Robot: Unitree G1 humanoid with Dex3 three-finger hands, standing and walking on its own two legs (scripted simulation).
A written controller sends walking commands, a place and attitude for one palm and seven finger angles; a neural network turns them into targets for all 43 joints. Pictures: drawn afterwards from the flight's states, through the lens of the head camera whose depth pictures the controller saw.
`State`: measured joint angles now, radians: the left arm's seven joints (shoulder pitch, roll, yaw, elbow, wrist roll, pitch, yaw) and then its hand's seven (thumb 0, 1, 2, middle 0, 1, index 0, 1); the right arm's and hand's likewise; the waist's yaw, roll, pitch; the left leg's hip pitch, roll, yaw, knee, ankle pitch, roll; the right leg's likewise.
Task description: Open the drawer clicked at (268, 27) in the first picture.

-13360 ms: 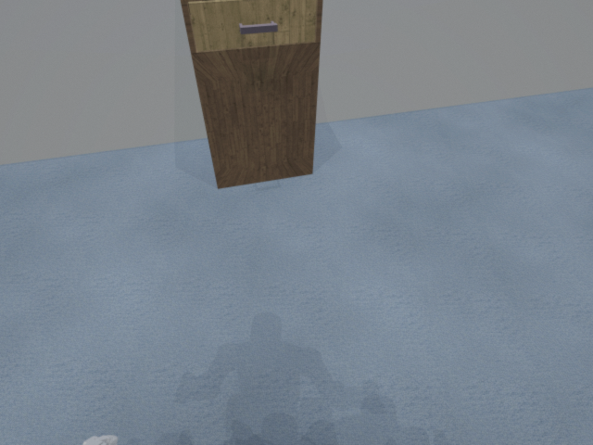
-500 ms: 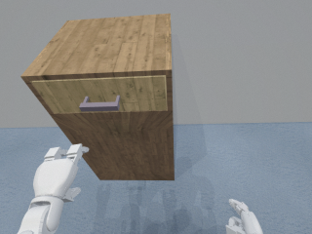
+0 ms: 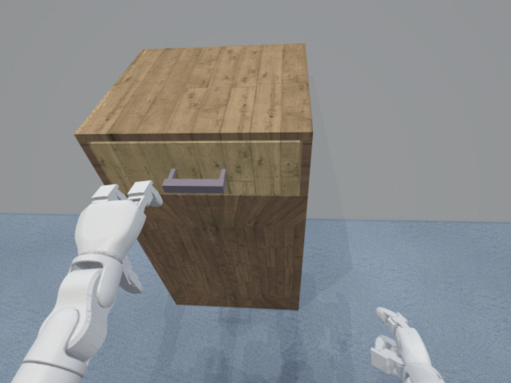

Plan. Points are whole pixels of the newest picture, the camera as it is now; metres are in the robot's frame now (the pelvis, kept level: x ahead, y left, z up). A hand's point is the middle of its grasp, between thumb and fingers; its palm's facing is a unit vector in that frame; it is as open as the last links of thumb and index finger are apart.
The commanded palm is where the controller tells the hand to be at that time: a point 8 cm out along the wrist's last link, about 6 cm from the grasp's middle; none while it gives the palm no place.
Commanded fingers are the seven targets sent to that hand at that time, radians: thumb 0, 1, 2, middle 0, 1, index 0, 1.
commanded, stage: raise the hand with hooked fingers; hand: left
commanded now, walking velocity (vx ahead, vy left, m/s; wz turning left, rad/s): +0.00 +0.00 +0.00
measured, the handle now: (196, 179) +0.52 +0.21 +0.00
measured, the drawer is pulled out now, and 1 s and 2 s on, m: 0.00 0.00 0.00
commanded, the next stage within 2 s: move the hooked fingers above the handle in 0.58 s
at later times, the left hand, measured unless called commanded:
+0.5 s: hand (125, 227) +0.30 +0.24 +0.11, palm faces +0.06 -0.08 -0.99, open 13.8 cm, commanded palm +0.27 +0.25 +0.17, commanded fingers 0.00 -0.50 0.30 -0.30 -1.20 -0.30 -1.20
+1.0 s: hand (139, 220) +0.32 +0.23 +0.10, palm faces +0.02 -0.06 -1.00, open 13.8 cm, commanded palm +0.31 +0.24 +0.16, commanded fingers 0.00 -0.50 0.30 -0.30 -1.20 -0.30 -1.20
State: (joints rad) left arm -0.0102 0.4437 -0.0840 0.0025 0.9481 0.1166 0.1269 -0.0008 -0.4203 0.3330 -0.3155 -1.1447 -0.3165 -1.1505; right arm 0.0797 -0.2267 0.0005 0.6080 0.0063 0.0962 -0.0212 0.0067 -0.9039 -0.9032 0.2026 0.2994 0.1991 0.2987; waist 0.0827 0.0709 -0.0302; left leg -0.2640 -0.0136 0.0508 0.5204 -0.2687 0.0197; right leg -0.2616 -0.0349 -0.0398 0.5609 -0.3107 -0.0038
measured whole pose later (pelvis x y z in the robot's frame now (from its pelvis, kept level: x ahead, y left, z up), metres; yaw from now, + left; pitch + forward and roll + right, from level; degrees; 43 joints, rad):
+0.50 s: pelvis -0.01 +0.01 +0.01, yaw +0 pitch +0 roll +0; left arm -0.09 0.50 -0.05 0.00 0.90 0.02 0.02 0.00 -0.49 0.30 -0.32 -1.20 -0.32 -1.20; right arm 0.16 -0.26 -0.01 0.65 0.01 0.12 -0.01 0.01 -0.90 -0.90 0.20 0.30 0.20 0.30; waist 0.08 0.08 0.01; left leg -0.23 -0.02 0.05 0.43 -0.21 0.03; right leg -0.22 -0.04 -0.05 0.46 -0.25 0.01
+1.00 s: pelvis -0.01 -0.01 +0.01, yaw +1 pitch +1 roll +1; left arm -0.24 0.49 -0.08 0.21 0.92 0.01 0.03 0.00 -0.49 0.30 -0.32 -1.20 -0.32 -1.20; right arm 0.13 -0.26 0.00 0.65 0.02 0.09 -0.04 0.01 -0.90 -0.90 0.20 0.30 0.20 0.30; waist 0.07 0.07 0.00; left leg -0.26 0.00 0.02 0.45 -0.21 0.01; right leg -0.25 -0.02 -0.07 0.49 -0.26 -0.02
